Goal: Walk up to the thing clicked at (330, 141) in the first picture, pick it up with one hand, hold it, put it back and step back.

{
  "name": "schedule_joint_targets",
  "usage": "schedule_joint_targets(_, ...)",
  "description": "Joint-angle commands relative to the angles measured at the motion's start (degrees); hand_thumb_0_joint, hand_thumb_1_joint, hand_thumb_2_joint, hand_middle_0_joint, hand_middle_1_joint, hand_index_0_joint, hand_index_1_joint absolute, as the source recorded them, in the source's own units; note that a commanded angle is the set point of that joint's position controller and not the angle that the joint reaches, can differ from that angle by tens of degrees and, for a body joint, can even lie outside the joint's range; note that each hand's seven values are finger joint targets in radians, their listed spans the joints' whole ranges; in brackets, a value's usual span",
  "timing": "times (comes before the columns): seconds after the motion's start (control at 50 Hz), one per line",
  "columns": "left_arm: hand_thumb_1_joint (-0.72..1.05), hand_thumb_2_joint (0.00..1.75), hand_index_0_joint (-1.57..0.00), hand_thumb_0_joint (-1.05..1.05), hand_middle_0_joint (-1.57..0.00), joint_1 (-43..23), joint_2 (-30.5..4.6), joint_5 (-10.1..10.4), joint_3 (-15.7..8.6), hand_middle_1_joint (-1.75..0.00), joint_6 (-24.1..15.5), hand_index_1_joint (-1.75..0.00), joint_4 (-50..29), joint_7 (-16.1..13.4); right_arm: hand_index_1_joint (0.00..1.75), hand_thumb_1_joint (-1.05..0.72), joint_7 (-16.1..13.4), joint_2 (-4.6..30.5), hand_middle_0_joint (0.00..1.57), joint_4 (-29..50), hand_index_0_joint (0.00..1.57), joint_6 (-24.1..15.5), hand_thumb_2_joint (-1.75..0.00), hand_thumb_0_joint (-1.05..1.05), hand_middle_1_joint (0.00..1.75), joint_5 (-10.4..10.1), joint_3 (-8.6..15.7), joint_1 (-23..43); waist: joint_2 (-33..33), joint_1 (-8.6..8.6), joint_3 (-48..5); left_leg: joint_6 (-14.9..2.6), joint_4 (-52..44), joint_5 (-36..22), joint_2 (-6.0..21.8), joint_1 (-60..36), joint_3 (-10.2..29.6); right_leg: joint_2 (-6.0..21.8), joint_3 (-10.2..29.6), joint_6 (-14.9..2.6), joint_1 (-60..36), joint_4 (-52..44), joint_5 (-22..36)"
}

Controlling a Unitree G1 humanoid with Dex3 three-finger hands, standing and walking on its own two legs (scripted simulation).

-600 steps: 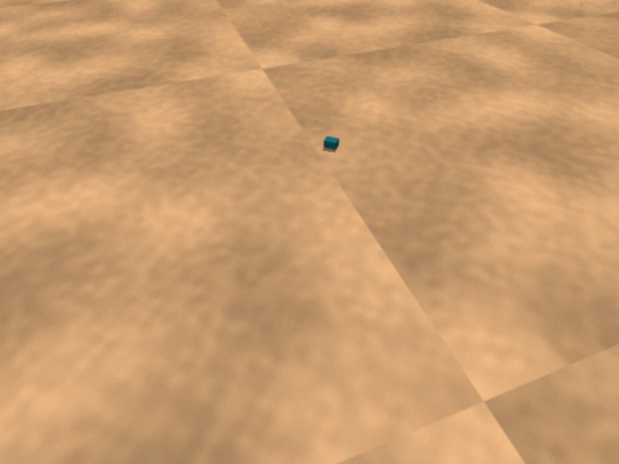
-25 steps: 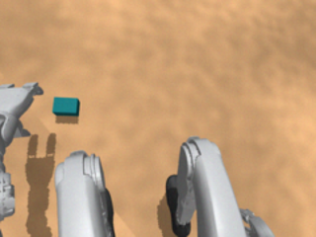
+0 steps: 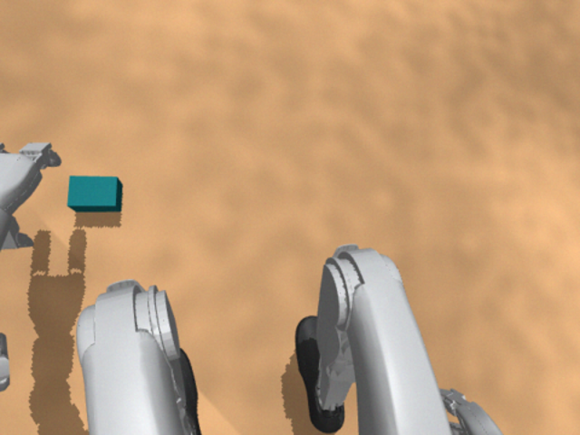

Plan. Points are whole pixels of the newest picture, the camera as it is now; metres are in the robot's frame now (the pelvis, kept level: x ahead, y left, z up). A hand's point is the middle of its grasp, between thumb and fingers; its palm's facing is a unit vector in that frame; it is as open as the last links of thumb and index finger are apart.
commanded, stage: rise first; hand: left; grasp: from above
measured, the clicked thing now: (96, 194) +0.49 +0.27 -0.30
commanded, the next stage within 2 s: approach in 0.22 s
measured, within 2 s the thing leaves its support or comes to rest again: neither
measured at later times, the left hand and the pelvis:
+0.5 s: hand (37, 197) +0.45 +0.31 -0.17, palm faces -0.47 +0.00 -0.88, open 12.8 cm; pelvis +0.00 +0.00 -0.01, yaw +0 degrees
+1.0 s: hand (76, 183) +0.48 +0.27 -0.19, palm faces -0.54 -0.02 -0.84, open 13.6 cm; pelvis +0.00 +0.00 +0.00, yaw -1 degrees
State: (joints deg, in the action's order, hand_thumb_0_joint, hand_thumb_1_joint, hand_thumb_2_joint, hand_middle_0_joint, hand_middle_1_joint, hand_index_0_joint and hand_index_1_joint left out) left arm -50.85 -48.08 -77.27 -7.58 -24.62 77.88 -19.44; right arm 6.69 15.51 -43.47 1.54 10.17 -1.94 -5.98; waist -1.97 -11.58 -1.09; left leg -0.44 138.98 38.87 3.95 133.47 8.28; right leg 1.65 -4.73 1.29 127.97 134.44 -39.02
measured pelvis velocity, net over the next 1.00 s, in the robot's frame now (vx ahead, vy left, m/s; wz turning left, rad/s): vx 0.00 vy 0.00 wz -0.02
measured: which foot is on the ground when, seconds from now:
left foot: down 0.00-1.00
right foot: down 0.00-1.00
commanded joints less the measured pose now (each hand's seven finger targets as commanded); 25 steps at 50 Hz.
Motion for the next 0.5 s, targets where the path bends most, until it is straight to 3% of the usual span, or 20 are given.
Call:
schedule_joint_targets(0.0,-0.24,0.76,-0.33,0.00,-0.32,-16.9,-16.4,0.9,-2.4,-0.69,-0.5,-0.69,-7.5,-3.2,0.30,-0.90,-0.7,14.4,0.20,0.5,0.20,0.0,-0.90,0.00,0.30,0.6,4.2,-11.0,17.7,-0.06,-38.8,-1.18,-13.4,-9.7,-3.0,-31.7,-4.6,-3.0,-3.7,-3.01,-15.0,-13.8,10.2)
schedule_joint_targets(0.16,-0.25,0.76,-0.33,0.00,-0.32,-18.3,-16.1,0.1,-1.8,-0.70,0.3,-0.69,-5.3,-4.7,0.30,-0.90,-0.5,14.5,0.20,-0.1,0.20,-0.7,-0.90,0.00,0.30,0.6,3.9,-11.7,17.4,-1.17,-38.3,-1.22,-12.6,-10.9,-3.0,-32.1,-4.5,-3.0,-4.0,-2.92,-14.3,-13.1,11.5)
schedule_joint_targets(0.2,-0.24,0.75,-0.33,0.00,-0.32,-19.0,-17.4,0.1,-2.8,-0.70,0.6,-0.69,-5.6,-5.2,0.30,-0.90,-0.4,14.6,0.20,-0.2,0.20,-0.8,-0.90,0.00,0.30,0.8,3.8,-11.6,18.0,-0.81,-38.7,-1.21,-12.5,-11.1,-3.0,-31.8,-4.6,-2.9,-4.0,-2.85,-14.4,-12.6,11.8)
schedule_joint_targets(0.24,-0.23,0.75,-0.34,0.00,-0.34,-18.8,-15.9,-0.2,-1.5,-0.69,1.0,-0.69,-4.3,-5.1,0.30,-0.90,-0.4,14.4,0.20,-0.1,0.20,-1.0,-0.90,0.00,0.30,1.0,3.5,-11.6,18.5,-1.40,-37.8,-1.14,-12.7,-10.3,-3.0,-31.6,-4.6,-3.0,-4.1,-2.95,-13.9,-12.8,11.1)
schedule_joint_targets(0.3,-0.29,0.83,-0.31,0.00,-0.35,-18.8,-16.4,-0.3,-1.7,-0.66,1.5,-0.70,-3.6,-5.2,0.30,-0.90,-0.2,14.6,0.20,-0.3,0.20,-1.2,-0.90,0.00,0.30,1.0,3.3,-11.7,18.5,-1.43,-37.5,-1.10,-13.1,-9.3,-3.1,-31.0,-4.5,-3.0,-4.3,-3.04,-13.6,-12.7,10.2)
schedule_joint_targets(0.32,-0.27,0.76,-0.28,0.00,-0.27,-19.7,-16.3,0.0,-1.4,-0.74,1.6,-0.75,-3.6,-5.1,0.30,-0.90,-0.2,14.6,0.20,0.0,0.20,-1.4,-0.89,0.00,0.30,1.0,3.4,-11.5,18.2,-1.84,-37.1,-1.22,-12.8,-8.3,-3.2,-30.2,-4.6,-2.9,-4.3,-3.00,-13.5,-13.1,9.6)
schedule_joint_targets(0.36,-0.29,0.78,-0.25,0.00,-0.21,-21.3,-12.8,0.2,1.1,-0.85,1.6,-0.81,-3.5,-5.1,0.30,-0.90,-0.2,14.4,0.20,-0.2,0.20,-1.6,-0.89,0.00,0.30,1.1,3.2,-11.5,18.5,-3.18,-36.3,-1.17,-12.9,-7.5,-3.1,-29.9,-4.5,-3.0,-4.5,-2.89,-12.9,-13.2,9.2)
schedule_joint_targets(0.44,-0.34,0.83,-0.21,0.00,-0.16,-26.4,-9.4,0.2,3.8,-0.91,2.2,-0.86,-3.7,-5.9,0.30,-0.90,-0.1,14.9,0.20,-0.8,0.20,-2.4,-0.89,0.00,0.30,0.8,3.2,-12.5,19.8,-5.22,-37.2,-0.87,-12.7,-8.7,-2.9,-32.4,-3.8,-3.1,-5.1,-2.90,-11.1,-12.7,10.4)
schedule_joint_targets(0.48,-0.36,0.85,-0.18,0.00,-0.13,-28.8,-6.7,0.3,5.5,-0.95,3.1,-0.90,-2.3,-6.6,0.30,-0.90,0.1,15.0,0.20,-1.0,0.20,-3.2,-0.89,0.00,0.30,1.1,2.7,-13.1,20.1,-7.02,-35.7,-0.70,-12.6,-8.8,-2.8,-32.6,-3.4,-2.9,-5.7,-2.79,-10.4,-12.2,10.8)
